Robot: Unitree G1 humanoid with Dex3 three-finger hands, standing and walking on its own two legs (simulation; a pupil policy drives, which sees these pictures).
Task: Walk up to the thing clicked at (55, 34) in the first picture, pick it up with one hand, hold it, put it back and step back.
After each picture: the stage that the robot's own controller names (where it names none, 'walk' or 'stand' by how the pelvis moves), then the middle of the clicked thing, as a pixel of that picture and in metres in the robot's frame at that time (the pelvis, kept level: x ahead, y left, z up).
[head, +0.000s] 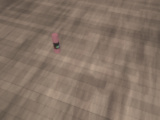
stand; (56, 43) +1.34 +0.28 -0.66
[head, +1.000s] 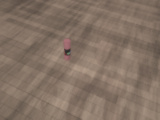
walk; (67, 49) +1.23 +0.11 -0.63
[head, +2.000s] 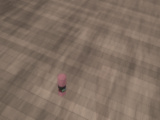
walk; (61, 85) +0.74 +0.11 -0.64
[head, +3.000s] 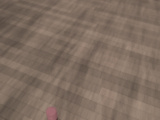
stand; (53, 118) +0.49 +0.19 -0.64
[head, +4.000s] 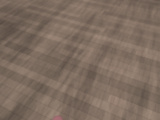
stand; out of the picture +0.44 +0.19 -0.65
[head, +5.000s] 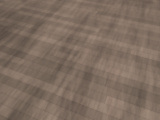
stand; out of the picture +0.40 +0.20 -0.65
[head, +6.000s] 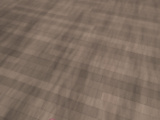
stand; out of the picture +0.41 +0.22 -0.65
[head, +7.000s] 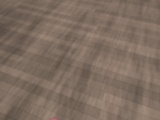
stand; out of the picture +0.42 +0.21 -0.66
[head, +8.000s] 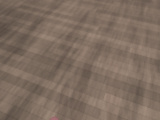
stand; out of the picture +0.43 +0.20 -0.66
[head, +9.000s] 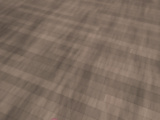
go down; out of the picture +0.42 +0.20 -0.66
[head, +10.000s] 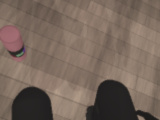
go down; (15, 46) +0.51 +0.22 -0.28
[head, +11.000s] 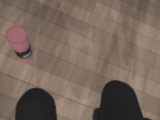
approach; (22, 47) +0.51 +0.21 -0.26
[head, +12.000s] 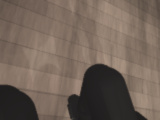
close in; out of the picture +0.50 +0.26 -0.17
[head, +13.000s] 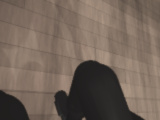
close; out of the picture +0.49 +0.28 -0.17
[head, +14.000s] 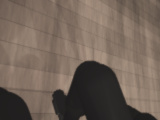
lift; out of the picture +0.45 +0.26 -0.18
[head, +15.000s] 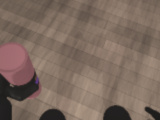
lift; (23, 77) +0.35 +0.18 +0.02
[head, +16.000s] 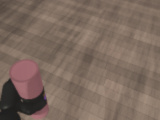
hold; (33, 94) +0.31 +0.17 +0.02
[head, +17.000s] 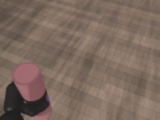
hold; (36, 95) +0.31 +0.16 +0.03
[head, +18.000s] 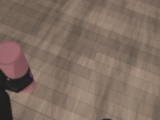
crouch; (19, 72) +0.39 +0.20 -0.03
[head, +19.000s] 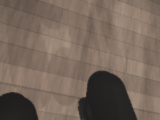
lower; out of the picture +0.55 +0.26 -0.04
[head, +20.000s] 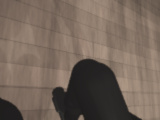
lower; out of the picture +0.49 +0.29 -0.17
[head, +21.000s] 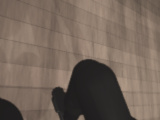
lower; out of the picture +0.49 +0.29 -0.18
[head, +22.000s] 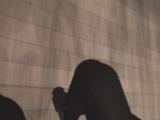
lower; out of the picture +0.48 +0.29 -0.18
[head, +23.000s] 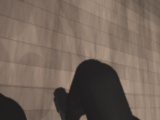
lower; out of the picture +0.48 +0.29 -0.17
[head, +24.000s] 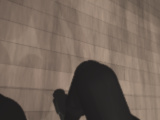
open; out of the picture +0.48 +0.27 -0.18
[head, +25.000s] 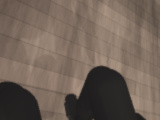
stand; out of the picture +0.48 +0.25 -0.19
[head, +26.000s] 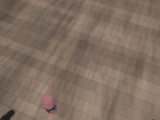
stand; (49, 105) +0.44 +0.19 -0.53
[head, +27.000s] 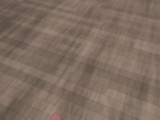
stand; out of the picture +0.43 +0.18 -0.60
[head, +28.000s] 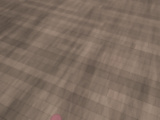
stand; out of the picture +0.43 +0.18 -0.60
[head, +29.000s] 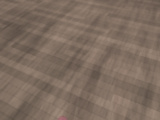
stand; out of the picture +0.45 +0.17 -0.65
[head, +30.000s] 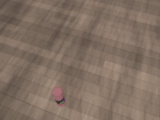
walk; (59, 97) +0.49 +0.17 -0.63
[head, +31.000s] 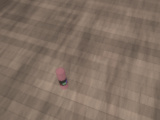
walk; (62, 79) +0.71 +0.20 -0.64
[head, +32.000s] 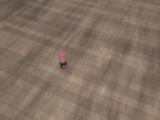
stand; (63, 62) +1.03 +0.18 -0.63
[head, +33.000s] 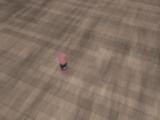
stand; (63, 64) +1.03 +0.19 -0.66
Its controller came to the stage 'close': yes
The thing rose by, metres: 0.69
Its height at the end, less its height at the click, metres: +0.00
